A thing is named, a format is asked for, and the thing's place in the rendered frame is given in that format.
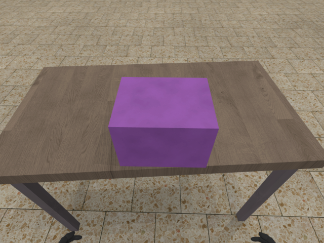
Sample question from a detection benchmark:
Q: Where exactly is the table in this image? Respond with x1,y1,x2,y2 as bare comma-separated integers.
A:
0,61,324,231

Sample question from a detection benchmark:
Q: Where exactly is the carton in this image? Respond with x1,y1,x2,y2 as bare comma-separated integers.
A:
108,77,219,168

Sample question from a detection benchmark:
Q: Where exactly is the right robot hand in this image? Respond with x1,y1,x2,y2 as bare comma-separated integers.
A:
251,232,276,243

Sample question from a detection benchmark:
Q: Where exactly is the left robot hand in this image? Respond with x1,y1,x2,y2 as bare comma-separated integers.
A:
58,231,82,243

